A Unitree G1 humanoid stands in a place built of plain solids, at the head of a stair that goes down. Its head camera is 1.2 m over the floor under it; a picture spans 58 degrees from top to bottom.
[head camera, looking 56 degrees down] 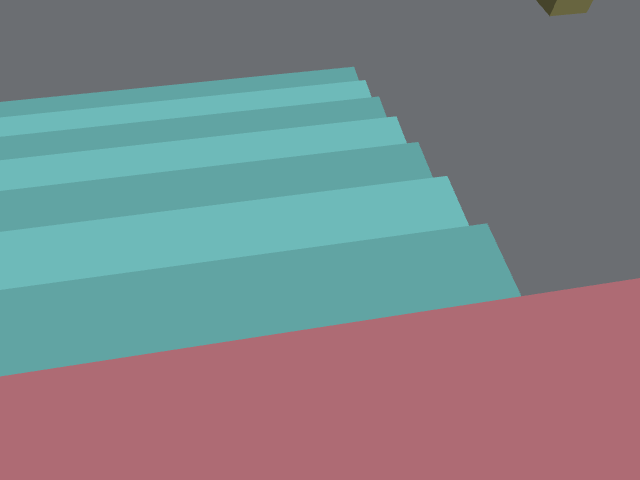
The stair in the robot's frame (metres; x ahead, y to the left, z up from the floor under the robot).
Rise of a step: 0.14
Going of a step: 0.37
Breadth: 3.31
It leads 9 degrees to the left of straight ahead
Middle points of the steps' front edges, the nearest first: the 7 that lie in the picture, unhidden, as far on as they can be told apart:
0.72 0.99 -0.14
1.08 1.05 -0.27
1.45 1.11 -0.41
1.82 1.17 -0.55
2.18 1.23 -0.69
2.55 1.29 -0.83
2.92 1.35 -0.96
